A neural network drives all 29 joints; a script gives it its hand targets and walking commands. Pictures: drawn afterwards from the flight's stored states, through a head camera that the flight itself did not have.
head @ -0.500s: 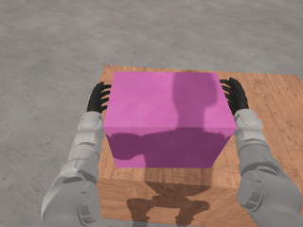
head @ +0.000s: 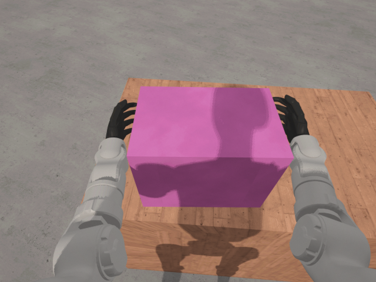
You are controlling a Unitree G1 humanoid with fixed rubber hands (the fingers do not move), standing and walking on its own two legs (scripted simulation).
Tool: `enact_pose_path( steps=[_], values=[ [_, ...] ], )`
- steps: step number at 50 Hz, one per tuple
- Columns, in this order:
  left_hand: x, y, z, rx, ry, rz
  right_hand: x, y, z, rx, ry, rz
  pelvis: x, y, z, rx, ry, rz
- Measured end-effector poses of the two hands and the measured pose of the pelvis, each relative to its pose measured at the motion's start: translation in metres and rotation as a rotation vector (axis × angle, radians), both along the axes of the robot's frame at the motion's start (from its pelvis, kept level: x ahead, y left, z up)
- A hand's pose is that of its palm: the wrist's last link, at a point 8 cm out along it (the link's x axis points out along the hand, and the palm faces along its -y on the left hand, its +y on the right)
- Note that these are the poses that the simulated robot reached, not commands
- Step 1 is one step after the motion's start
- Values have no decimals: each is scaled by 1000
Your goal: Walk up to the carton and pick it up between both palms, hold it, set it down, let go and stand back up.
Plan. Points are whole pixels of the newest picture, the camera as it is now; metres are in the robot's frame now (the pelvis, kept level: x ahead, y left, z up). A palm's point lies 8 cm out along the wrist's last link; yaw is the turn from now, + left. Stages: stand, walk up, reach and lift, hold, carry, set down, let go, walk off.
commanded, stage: set down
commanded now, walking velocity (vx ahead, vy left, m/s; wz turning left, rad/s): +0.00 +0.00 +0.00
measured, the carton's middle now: (203, 150) +0.41 -0.06 +0.02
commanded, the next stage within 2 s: none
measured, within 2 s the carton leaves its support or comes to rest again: neither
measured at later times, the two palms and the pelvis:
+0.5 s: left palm (119, 133) +0.44 +0.14 +0.07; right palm (293, 132) +0.41 -0.26 +0.08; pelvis -0.01 +0.00 -0.01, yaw -4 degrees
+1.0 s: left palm (107, 126) +0.44 +0.16 +0.09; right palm (331, 120) +0.41 -0.33 +0.11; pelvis -0.04 -0.02 -0.03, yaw -2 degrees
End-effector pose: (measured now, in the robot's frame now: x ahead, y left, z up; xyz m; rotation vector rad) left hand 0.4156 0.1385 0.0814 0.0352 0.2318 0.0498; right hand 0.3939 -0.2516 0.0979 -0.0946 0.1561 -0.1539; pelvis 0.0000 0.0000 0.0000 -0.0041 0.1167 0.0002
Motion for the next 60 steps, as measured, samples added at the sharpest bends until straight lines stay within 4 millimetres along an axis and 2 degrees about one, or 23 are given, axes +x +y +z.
enact_pose_path(
  steps=[13,19,25,29,34,41,46,54,60],
  values=[
    [11,-1,-4,29,18,0,2,0,-3,29,8,-12,-2,0,-2,5,27,-24],
    [21,-2,-9,39,47,1,8,-1,-10,46,54,-16,-3,2,-5,1,87,-49],
    [21,-1,-14,46,71,-8,14,-7,-20,36,121,1,-6,3,-10,-2,153,-63],
    [19,6,-13,56,48,2,19,-20,-13,42,86,-30,-10,3,-15,-4,185,-63],
    [15,21,-14,71,50,25,18,-47,-3,32,74,-68,-18,1,-19,0,208,-61],
    [13,37,-20,70,50,55,13,-75,2,38,61,-83,-29,-8,-25,18,260,-64],
    [18,34,-9,76,19,33,15,-80,8,51,27,-64,-36,-13,-27,22,289,-52],
    [22,14,26,81,-9,-17,14,-79,20,75,28,-45,-42,-19,-24,26,272,-38],
    [24,17,46,60,13,5,13,-78,40,78,33,-50,-42,-21,-21,32,232,-40]
  ],
)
